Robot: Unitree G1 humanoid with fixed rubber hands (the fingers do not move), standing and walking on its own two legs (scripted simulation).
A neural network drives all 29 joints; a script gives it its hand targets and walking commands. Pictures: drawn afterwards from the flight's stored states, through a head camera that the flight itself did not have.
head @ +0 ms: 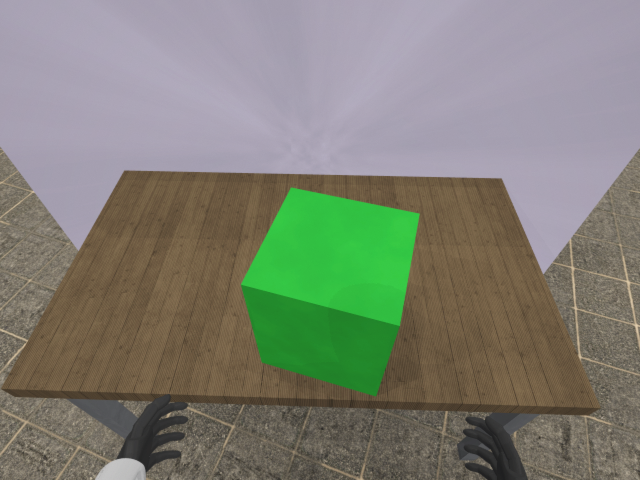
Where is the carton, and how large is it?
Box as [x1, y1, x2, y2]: [241, 188, 419, 395]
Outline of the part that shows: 291,188 241,283 261,360 265,363 375,395 399,326 419,214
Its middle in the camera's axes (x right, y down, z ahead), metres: +0.03 +0.09 +0.64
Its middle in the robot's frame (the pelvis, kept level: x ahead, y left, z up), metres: +0.42 +0.01 -0.08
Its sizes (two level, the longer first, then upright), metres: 0.210 0.200 0.250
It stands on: a table, 0.57 m high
